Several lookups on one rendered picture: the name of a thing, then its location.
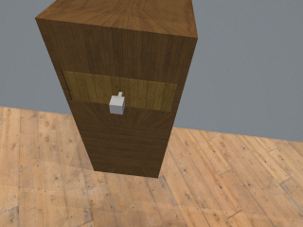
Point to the drawer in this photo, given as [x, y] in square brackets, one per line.
[137, 93]

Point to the cabinet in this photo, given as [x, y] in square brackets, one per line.
[151, 40]

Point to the handle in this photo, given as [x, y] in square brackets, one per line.
[117, 104]

